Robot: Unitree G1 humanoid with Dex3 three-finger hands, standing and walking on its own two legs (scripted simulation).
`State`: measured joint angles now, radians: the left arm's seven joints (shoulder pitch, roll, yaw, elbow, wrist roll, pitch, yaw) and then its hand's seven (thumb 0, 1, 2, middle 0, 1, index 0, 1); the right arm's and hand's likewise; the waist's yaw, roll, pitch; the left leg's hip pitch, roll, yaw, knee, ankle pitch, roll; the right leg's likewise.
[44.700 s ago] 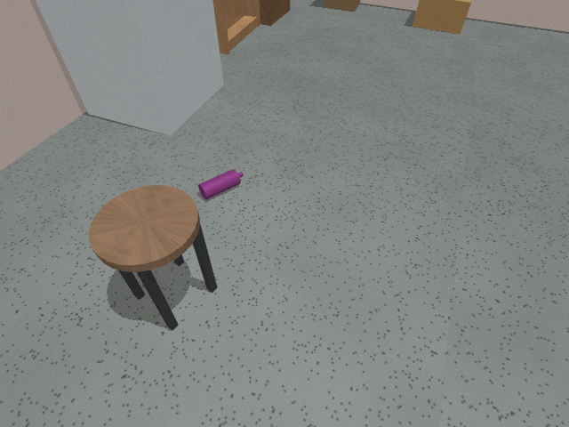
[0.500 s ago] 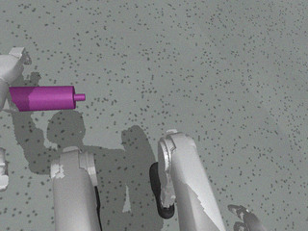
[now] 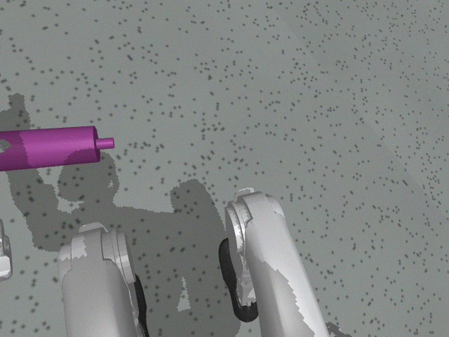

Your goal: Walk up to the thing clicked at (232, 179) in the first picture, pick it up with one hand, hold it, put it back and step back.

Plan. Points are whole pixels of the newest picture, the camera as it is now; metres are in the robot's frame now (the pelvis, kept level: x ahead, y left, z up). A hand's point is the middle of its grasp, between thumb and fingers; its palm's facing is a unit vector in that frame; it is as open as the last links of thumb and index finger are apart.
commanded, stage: home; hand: left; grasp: from above
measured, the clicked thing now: (58, 147) +0.50 +0.25 -0.30
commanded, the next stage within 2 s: none
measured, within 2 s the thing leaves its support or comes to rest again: neither
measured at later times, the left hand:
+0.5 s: hand out of the picture +0.31 +0.25 +0.07, palm faces -0.13 -0.80 -0.58, open 7.6 cm
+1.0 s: hand out of the picture +0.24 +0.20 +0.28, palm faces +0.19 -0.96 -0.21, open 7.4 cm
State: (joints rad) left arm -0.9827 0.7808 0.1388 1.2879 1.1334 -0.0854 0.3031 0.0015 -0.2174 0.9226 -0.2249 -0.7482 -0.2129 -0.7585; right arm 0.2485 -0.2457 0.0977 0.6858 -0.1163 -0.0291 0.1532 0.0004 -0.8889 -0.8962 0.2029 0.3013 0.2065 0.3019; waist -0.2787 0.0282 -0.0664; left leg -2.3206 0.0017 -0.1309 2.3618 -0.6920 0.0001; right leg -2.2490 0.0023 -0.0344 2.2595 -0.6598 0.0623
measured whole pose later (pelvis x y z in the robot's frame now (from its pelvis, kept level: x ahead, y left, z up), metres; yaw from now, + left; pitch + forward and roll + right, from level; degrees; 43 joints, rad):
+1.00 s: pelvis +0.06 -0.01 +0.34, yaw +7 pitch +15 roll -3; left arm 0.35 0.23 0.07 0.00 -0.07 0.44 0.08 0.01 0.90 0.90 -0.21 -0.30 -0.20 -0.30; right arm 0.30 -0.21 0.04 0.54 0.04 -0.15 -0.17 0.01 -0.90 -0.90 0.20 0.30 0.21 0.30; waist -0.08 0.04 -0.19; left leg -0.89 0.04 -0.07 1.15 -0.51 -0.02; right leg -0.85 -0.01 -0.05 1.08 -0.48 0.02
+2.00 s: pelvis +0.08 -0.01 +0.37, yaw +8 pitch +9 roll -2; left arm 0.50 0.23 0.04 -0.12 -0.05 0.46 0.02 0.01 0.90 0.90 -0.20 -0.30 -0.20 -0.30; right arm 0.30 -0.21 0.03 0.55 0.01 -0.24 -0.19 0.01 -0.90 -0.90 0.20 0.30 0.21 0.30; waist -0.04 0.04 -0.16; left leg -0.68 0.04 -0.06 1.00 -0.48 -0.02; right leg -0.64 -0.01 -0.05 0.93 -0.46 0.02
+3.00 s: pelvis +0.08 +0.00 +0.37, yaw +8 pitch +10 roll -3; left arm 0.51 0.23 0.03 -0.14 -0.06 0.46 0.02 0.01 0.90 0.90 -0.20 -0.30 -0.20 -0.30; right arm 0.30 -0.21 0.03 0.54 0.01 -0.24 -0.19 0.01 -0.90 -0.90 0.20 0.30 0.21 0.30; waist -0.04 0.04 -0.17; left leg -0.69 0.04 -0.06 1.02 -0.50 -0.02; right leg -0.65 -0.01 -0.05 0.95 -0.47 0.02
